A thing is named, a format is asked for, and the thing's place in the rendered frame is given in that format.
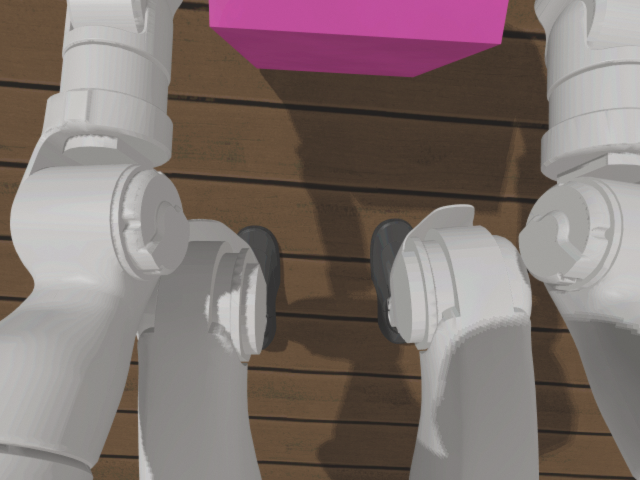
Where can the robot left foot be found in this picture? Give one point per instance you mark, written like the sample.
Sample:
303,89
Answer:
265,247

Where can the robot foot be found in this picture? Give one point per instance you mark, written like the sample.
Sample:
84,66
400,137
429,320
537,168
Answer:
265,247
386,240

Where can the robot right foot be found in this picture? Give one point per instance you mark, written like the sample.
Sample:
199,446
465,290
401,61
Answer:
386,240

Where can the right robot forearm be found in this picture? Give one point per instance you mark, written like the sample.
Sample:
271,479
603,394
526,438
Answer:
592,56

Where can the right robot upper arm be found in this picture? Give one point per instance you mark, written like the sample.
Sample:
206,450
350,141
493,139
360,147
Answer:
582,240

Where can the left robot forearm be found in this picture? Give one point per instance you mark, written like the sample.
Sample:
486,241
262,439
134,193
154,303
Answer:
112,105

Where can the left robot upper arm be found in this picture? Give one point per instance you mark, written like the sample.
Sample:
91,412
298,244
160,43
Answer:
96,239

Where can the carton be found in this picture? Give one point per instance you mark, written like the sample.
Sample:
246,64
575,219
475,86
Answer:
404,38

